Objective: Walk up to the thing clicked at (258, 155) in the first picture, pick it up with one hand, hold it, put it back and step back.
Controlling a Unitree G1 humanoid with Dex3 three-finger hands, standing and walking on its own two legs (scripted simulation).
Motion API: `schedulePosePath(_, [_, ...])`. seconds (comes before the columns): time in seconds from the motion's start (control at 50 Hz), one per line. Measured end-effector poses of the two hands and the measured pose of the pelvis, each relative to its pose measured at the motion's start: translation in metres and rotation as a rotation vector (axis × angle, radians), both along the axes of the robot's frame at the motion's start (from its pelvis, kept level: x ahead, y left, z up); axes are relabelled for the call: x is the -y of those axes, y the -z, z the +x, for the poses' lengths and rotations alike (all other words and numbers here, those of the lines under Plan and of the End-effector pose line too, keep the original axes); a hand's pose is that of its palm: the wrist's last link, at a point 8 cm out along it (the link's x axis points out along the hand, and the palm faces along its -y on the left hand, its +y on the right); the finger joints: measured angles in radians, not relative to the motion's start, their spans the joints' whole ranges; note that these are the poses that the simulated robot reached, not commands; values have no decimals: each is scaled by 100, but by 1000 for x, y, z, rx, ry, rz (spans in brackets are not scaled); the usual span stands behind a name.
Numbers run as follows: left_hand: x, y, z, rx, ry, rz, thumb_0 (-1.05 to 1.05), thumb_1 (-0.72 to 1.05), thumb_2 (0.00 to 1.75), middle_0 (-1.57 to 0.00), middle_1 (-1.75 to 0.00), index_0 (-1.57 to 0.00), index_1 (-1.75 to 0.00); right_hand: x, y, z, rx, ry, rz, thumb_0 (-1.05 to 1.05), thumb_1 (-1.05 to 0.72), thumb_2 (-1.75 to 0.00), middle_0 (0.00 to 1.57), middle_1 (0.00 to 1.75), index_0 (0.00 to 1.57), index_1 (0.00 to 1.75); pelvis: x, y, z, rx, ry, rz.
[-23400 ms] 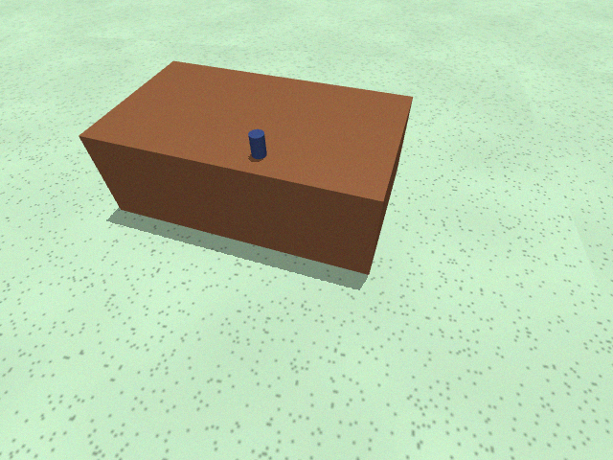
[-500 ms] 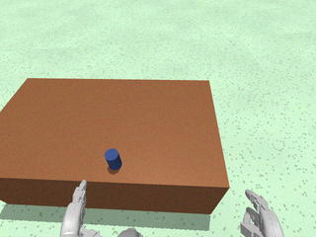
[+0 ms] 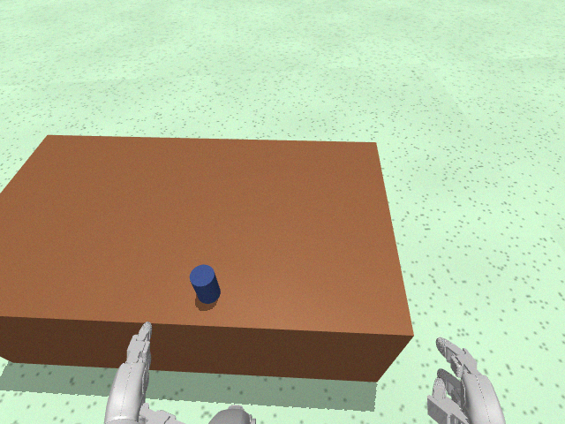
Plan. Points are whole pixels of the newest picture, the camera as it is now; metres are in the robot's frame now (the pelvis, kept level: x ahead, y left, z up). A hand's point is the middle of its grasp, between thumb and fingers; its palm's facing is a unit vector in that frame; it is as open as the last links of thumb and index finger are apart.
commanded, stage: home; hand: left
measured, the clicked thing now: (205, 284) +0.45 +0.22 -0.26
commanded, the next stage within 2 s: stand in 1.16 s
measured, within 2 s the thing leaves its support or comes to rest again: neither
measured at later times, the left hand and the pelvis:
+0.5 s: hand (176, 391) +0.18 +0.18 -0.05, palm faces +0.13 -0.96 -0.24, open 17.4 cm; pelvis +0.00 +0.00 +0.00, yaw +0 degrees
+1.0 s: hand (173, 399) +0.17 +0.18 -0.05, palm faces +0.15 -0.95 -0.29, open 17.5 cm; pelvis +0.00 -0.01 +0.00, yaw +1 degrees
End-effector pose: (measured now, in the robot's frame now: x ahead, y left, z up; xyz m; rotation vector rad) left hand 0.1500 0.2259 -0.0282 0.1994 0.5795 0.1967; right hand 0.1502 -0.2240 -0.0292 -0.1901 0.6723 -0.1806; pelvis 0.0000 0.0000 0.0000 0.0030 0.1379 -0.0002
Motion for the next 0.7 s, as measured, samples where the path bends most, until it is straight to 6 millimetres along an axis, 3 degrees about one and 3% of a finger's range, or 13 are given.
schedulePosePath(0.64, [5,-2,-1,2,-4,-2,-1,-52,6,-6,-5,-5,-5,5,0,0,4,-6,0,1,-90,-90,20,30,21,30,5,1,-1,2,-4,4])
schedulePosePath(0.7, [4,-3,-3,4,-12,6,-1,-52,6,-6,-5,-6,-5,9,11,-1,-27,0,-10,1,-90,-90,20,30,21,30,6,0,-1,8,-4,-3])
